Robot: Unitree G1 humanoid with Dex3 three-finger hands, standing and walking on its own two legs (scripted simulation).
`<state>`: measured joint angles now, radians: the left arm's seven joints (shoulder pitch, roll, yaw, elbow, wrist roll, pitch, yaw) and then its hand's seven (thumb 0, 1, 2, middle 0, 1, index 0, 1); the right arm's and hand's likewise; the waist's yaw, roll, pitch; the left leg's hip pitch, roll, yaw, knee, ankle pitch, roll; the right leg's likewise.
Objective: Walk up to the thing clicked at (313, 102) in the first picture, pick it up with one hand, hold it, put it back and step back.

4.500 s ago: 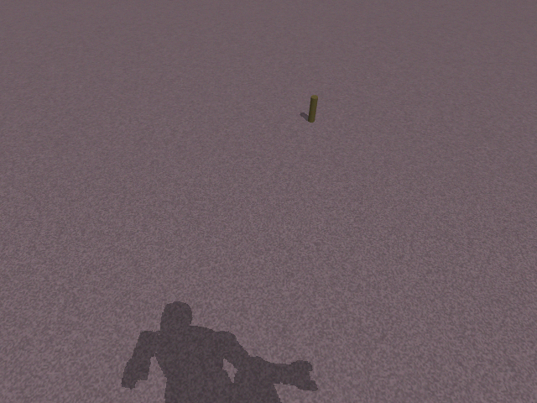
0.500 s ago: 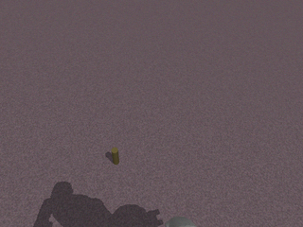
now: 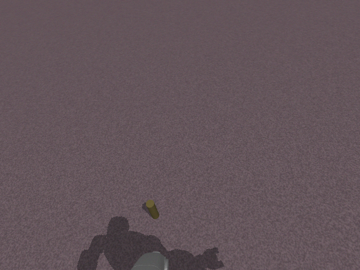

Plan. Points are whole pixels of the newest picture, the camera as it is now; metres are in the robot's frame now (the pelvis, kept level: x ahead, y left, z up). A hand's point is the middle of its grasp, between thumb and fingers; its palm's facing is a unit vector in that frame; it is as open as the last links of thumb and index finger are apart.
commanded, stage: walk up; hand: left
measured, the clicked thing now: (152, 209) +0.50 +0.23 -0.68
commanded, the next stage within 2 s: stand in 1.86 s
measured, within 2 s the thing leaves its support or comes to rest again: neither
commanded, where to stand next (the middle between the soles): +0.16 +0.03 m, yaw +0 degrees
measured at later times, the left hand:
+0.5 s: hand out of the picture +0.10 +0.31 -0.16, palm faces -0.06 -0.92 -0.38, open 7.3 cm
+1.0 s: hand (84, 247) +0.20 +0.29 -0.15, palm faces -0.02 -0.94 -0.33, open 7.4 cm
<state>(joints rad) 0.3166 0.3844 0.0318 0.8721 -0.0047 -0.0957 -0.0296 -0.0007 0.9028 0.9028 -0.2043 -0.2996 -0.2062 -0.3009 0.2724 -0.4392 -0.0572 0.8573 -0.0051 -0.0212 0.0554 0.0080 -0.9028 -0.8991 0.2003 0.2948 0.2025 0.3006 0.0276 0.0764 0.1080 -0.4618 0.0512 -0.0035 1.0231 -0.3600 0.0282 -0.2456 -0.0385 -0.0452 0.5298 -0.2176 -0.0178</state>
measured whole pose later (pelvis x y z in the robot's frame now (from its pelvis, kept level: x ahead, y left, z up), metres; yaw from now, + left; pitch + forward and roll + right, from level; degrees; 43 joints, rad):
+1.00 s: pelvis +0.09 +0.04 +0.00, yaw +0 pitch -3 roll +0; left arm 0.10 0.37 0.00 1.06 -0.01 -0.03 -0.01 0.00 0.90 0.90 -0.20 -0.30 -0.20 -0.30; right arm 0.12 -0.36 0.00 1.09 0.00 -0.02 0.02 0.01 -0.90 -0.90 0.20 0.30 0.20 0.30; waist 0.00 -0.01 0.05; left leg -0.23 0.03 0.02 0.49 -0.21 -0.01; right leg -0.16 -0.03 -0.03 0.49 -0.27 0.01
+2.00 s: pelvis +0.11 +0.04 +0.01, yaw +0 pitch -2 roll +0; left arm 0.07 0.35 0.01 1.15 0.00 -0.01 0.00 0.00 0.91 0.90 -0.20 -0.30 -0.20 -0.30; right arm 0.07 -0.35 0.00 1.14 0.00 -0.01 0.01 0.01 -0.90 -0.90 0.20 0.29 0.20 0.30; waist 0.00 -0.01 0.07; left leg -0.14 0.02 0.02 0.34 -0.16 -0.01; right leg -0.07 -0.03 -0.04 0.32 -0.21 0.02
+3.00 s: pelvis +0.10 +0.03 +0.01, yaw +0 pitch -2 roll +0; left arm 0.11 0.36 0.00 1.14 0.01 -0.01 -0.01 0.00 0.91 0.90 -0.20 -0.30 -0.20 -0.30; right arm 0.10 -0.35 0.00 1.15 -0.01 -0.01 0.01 0.01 -0.90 -0.90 0.20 0.29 0.20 0.30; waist 0.00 0.00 0.05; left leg -0.15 0.03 0.01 0.32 -0.13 -0.02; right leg -0.09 -0.02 -0.04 0.32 -0.19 0.01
